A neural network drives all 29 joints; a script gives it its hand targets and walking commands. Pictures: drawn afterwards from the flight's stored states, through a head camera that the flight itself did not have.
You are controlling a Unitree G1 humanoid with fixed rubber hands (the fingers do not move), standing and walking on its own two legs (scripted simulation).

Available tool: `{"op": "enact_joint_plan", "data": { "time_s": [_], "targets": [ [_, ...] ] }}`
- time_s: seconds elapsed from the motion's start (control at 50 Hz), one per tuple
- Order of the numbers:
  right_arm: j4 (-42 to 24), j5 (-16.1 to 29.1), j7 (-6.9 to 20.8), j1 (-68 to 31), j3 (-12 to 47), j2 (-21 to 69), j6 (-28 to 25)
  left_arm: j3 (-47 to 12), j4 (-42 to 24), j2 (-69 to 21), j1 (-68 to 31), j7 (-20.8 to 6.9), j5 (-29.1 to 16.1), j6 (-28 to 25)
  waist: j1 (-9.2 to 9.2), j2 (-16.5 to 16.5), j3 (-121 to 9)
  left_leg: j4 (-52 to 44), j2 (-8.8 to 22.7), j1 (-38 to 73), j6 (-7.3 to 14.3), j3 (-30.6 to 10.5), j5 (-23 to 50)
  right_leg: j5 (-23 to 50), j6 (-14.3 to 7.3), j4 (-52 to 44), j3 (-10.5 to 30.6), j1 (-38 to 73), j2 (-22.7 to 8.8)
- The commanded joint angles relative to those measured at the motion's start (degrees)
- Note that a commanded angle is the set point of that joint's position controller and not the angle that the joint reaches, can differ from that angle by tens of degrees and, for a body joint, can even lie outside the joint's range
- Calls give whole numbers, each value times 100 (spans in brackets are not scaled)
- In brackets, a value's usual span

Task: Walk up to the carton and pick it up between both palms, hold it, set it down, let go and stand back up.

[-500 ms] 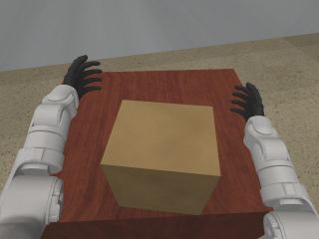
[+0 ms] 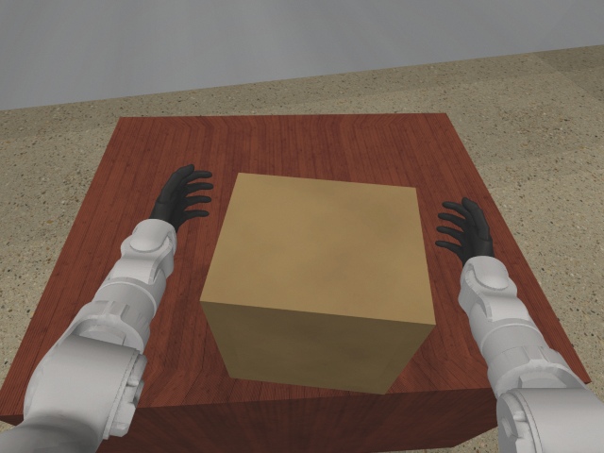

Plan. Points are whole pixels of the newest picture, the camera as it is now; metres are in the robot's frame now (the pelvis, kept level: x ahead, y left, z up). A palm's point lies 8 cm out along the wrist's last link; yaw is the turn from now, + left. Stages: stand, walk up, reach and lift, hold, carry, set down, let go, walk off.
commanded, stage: reach and lift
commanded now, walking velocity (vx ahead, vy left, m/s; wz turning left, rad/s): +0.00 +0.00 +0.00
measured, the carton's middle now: (315, 290) +0.35 -0.01 -0.01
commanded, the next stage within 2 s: none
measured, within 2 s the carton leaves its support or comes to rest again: neither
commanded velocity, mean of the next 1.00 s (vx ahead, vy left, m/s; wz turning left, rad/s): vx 0.00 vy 0.00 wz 0.00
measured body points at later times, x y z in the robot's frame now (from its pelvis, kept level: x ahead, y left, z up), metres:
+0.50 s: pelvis +0.00 +0.01 -0.01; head +0.06 +0.01 +0.43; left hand +0.45 +0.19 +0.05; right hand +0.39 -0.22 +0.01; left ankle +0.01 +0.11 -0.74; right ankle -0.01 -0.15 -0.74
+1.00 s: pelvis +0.00 +0.01 -0.02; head +0.07 +0.01 +0.43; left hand +0.45 +0.15 +0.04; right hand +0.40 -0.20 +0.01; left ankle +0.01 +0.11 -0.74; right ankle -0.01 -0.15 -0.74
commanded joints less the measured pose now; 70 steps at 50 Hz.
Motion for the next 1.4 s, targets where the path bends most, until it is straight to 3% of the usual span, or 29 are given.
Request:
{"op": "enact_joint_plan", "data": {
  "time_s": [0.0, 0.04, 0.06, 0.12, 0.14, 0.16, 0.24, 0.26, 0.28, 0.34, 0.46, 0.54, 0.58, 0.64, 0.68, 0.76, 0.8, 0.82, 0.88, 0.94, 0.96, 0.98, 1.02, 1.04, 1.18, 1.24, 1.26, 1.28, 1.38],
  "targets": [
    [-19, 569, 167, -2883, 254, -739, -764, -49, 363, 607, -2739, 247, -611, -897, -275, 476, -3111, 529, -3, 1243, -465, -114, 1533, 446, -270, 294, -458, -1086, 346],
    [219, 500, 170, -2971, 216, -698, -854, -78, 959, 625, -2725, 260, -558, -1014, -300, 382, -3090, 533, 32, 973, -408, -129, 1311, 380, -267, 393, -424, -1214, 339],
    [336, 568, 177, -2920, 305, -748, -966, -177, 909, 532, -2667, 255, -639, -1117, -321, 326, -3217, 644, 13, 976, -430, -128, 1536, 628, -266, 533, -443, -1228, 340],
    [478, 801, 255, -3059, 360, -993, -1316, -227, 451, 451, -2876, 320, -626, -1274, -293, 833, -3803, 1002, 49, 1491, -664, -237, 2530, 965, -334, 633, -550, -1509, 391],
    [340, 886, 273, -3132, 518, -875, -1391, -144, 730, 471, -2908, 308, -650, -1306, -223, 613, -3936, 1145, 21, 1488, -635, -144, 2682, 1061, -254, 642, -539, -1575, 392],
    [430, 885, 275, -3117, 497, -875, -1464, -147, 574, 483, -2943, 333, -636, -1352, -181, 765, -4121, 1180, 42, 1490, -692, -162, 2903, 1093, -289, 689, -549, -1697, 444],
    [563, 751, 219, -2826, 145, -1148, -1705, -168, 289, 277, -2643, 348, -615, -1326, -523, 814, -4618, 1320, 76, 1953, -818, -225, 3575, 1393, -300, 623, -705, -2059, 546],
    [422, 862, 215, -2983, 390, -1157, -1742, -83, 255, 407, -2750, 318, -614, -1328, -372, 753, -4548, 1390, 66, 1959, -813, -176, 3826, 1577, -249, 689, -669, -1865, 535],
    [593, 870, 229, -2807, 566, -1102, -1706, 61, 644, 446, -2473, 266, -577, -1282, -244, 497, -4187, 1315, 81, 1805, -743, -197, 3669, 1465, -194, 654, -657, -1701, 533],
    [605, 970, 255, -2944, 772, -959, -1641, -74, 883, 311, -2448, 196, -611, -1293, -236, 234, -3875, 1182, 25, 1551, -616, -102, 3154, 1433, -169, 580, -599, -1484, 481],
    [496, 797, 140, -2990, 645, -747, -1745, -71, 952, 106, -2580, 132, -536, -1346, -387, 97, -3797, 1124, -21, 1343, -534, -51, 2759, 1382, -186, 608, -580, -1553, 475],
    [349, 744, 150, -3131, 711, -484, -1620, 87, 902, 4, -2851, 167, -449, -1461, -284, -108, -3582, 996, -36, 1100, -387, -39, 2248, 1093, -178, 606, -515, -1484, 419],
    [334, 618, 88, -3267, 652, -198, -1591, 167, 955, 66, -2928, 200, -334, -1525, -219, -64, -3459, 963, -43, 814, -348, -3, 1997, 895, -171, 655, -433, -1463, 393],
    [685, 599, 95, -3173, 575, -154, -1555, 68, 994, -217, -2805, 253, -262, -1558, -426, 54, -3362, 915, -18, 1008, -409, -98, 1959, 905, -219, 665, -476, -1649, 397],
    [624, 507, 100, -3189, 493, -129, -1570, 183, 825, -230, -2874, 311, -128, -1544, -290, 270, -3528, 879, -15, 1059, -433, -97, 1851, 667, -232, 633, -489, -1658, 401],
    [519, 368, 68, -3279, 320, 0, -1609, 121, 825, -442, -3021, 420, -100, -1562, -369, 267, -3639, 882, 30, 979, -428, -73, 1708, 664, -285, 612, -477, -1852, 436],
    [446, 378, 17, -3052, 390, 165, -1664, 246, 694, -486, -2716, 391, -39, -1593, -338, 201, -3880, 1024, -34, 1118, -457, -41, 2298, 1227, -251, 647, -452, -1561, 420],
    [437, 334, -25, -3149, 349, 113, -1692, 340, 639, -430, -2774, 405, 61, -1623, -302, 368, -3893, 1058, -46, 1112, -502, -41, 2375, 1268, -267, 642, -447, -1462, 440],
    [590, 210, -64, -2946, 358, 237, -1646, 525, 843, -502, -2606, 407, 300, -1537, -253, 187, -3785, 973, -31, 1114, -468, -59, 2252, 1155, -248, 611, -439, -1349, 473],
    [575, 103, -161, -2965, 271, 347, -1713, 579, 617, -483, -2814, 400, 414, -1597, -375, 310, -3811, 1028, -44, 1109, -514, 11, 2512, 1464, -230, 669, -382, -1229, 448],
    [243, 17, -188, -3090, 192, 291, -1812, 586, 727, -507, -2650, 408, 337, -1608, -370, 82, -3961, 1050, -46, 1019, -515, 12, 2491, 1516, -224, 618, -399, -1181, 453],
    [297, -72, -208, -2901, 80, 285, -1833, 491, 546, -638, -2645, 418, 361, -1621, -554, 265, -4101, 1077, -27, 1290, -580, -20, 2681, 1624, -239, 639, -463, -1302, 476],
    [345, -12, -198, -2991, 135, 376, -1845, 606, 313, -699, -2597, 418, 572, -1553, -411, 548, -4104, 1102, -23, 1429, -625, -49, 3044, 1737, -256, 594, -480, -1228, 511],
    [408, -32, -196, -2958, 151, 482, -1834, 679, 410, -879, -2643, 422, 652, -1555, -433, 345, -3968, 1143, -6, 1405, -574, -13, 2905, 1658, -249, 575, -439, -1240, 534],
    [471, -322, -265, -3224, -6, 537, -1902, 821, 360, -955, -2752, 471, 970, -1521, -353, 500, -3904, 1066, 47, 1387, -645, -90, 2892, 1467, -342, 479, -443, -1101, 552],
    [768, -410, -352, -3037, -239, 447, -1890, 811, 353, -907, -2760, 501, 1046, -1427, -516, 431, -3584, 990, 64, 1361, -601, -44, 2663, 1355, -353, 441, -427, -1103, 524],
    [619, -338, -330, -3171, -131, 515, -1858, 886, 344, -963, -2756, 490, 1004, -1456, -355, 361, -3536, 962, 52, 1311, -586, -7, 2644, 1288, -354, 364, -455, -1026, 525],
    [785, -291, -295, -3047, -142, 591, -1770, 705, 356, -1166, -2619, 444, 943, -1491, -543, 491, -3346, 957, 37, 1390, -591, -89, 2401, 1156, -400, 327, -429, -1284, 480],
    [407, -522, -227, -3478, -262, 639, -1766, 691, 605, -1254, -2798, 495, 918, -1501, -502, 207, -3553, 926, 92, 1362, -599, -150, 2420, 1107, -382, 427, -421, -1194, 457]
  ]
}}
